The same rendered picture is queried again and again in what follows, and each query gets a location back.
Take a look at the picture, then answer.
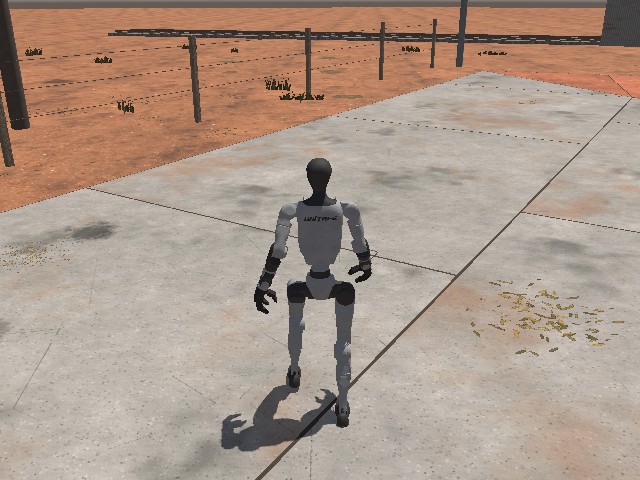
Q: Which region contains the right robot forearm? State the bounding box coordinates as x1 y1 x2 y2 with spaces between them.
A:
356 238 372 270

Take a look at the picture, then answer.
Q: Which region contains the left robot forearm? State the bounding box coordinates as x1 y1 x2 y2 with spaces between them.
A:
257 243 281 291

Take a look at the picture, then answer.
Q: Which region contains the robot left hand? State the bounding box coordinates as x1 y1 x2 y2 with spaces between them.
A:
254 286 277 314

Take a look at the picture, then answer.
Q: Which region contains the right robot upper arm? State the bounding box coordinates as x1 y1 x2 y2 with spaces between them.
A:
340 201 368 254

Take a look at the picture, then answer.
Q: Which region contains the left robot upper arm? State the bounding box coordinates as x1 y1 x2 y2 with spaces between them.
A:
271 202 299 259

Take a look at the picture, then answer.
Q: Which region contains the left robot foot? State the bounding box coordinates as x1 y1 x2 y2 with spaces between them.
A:
287 365 301 388

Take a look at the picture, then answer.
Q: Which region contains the right robot shin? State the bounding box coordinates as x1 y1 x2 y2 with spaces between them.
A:
336 343 351 413

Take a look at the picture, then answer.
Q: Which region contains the robot right hand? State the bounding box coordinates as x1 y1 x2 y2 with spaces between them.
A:
348 263 372 283

